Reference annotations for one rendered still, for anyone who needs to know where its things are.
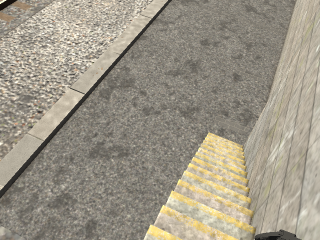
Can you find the right robot hand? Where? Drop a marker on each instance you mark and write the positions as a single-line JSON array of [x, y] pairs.
[[279, 235]]

